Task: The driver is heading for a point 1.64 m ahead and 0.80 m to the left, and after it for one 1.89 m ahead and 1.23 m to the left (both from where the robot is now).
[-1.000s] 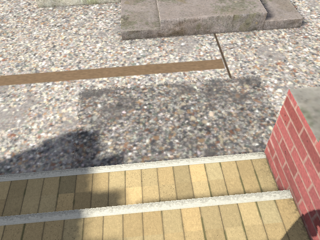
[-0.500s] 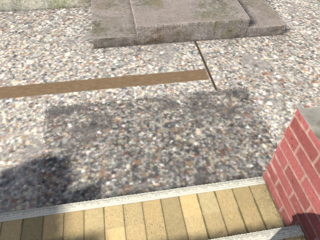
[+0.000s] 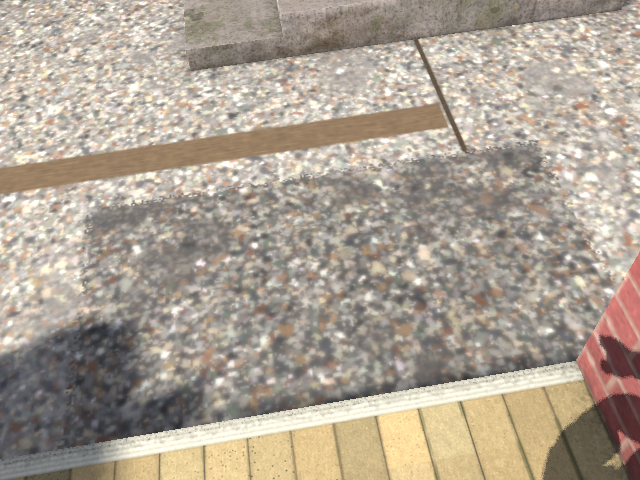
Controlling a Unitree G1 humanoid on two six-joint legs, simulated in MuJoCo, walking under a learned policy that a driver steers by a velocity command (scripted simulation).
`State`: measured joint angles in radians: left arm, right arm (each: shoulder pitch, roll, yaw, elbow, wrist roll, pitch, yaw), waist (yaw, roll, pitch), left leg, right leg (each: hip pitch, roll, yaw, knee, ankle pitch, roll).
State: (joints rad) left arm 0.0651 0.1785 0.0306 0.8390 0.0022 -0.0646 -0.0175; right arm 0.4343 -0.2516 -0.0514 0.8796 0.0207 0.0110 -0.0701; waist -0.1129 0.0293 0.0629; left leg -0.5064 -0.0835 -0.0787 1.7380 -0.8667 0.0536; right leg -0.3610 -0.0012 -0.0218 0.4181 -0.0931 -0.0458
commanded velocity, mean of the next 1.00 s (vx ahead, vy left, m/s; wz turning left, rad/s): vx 0.02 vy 0.00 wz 0.52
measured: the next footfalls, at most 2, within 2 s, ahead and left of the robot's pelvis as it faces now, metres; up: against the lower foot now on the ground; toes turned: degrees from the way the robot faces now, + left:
left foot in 0.50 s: -0.10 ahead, +0.15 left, +0.13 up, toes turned +20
right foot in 1.10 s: +0.14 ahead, +0.06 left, +0.00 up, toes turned +34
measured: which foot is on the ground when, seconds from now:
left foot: up 0.00-0.48, down 0.50-1.00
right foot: down 0.00-0.50, up 0.52-1.00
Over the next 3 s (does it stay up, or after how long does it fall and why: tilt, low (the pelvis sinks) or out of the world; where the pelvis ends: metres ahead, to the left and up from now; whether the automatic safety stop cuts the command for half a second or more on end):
stays up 0.53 0.30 -0.14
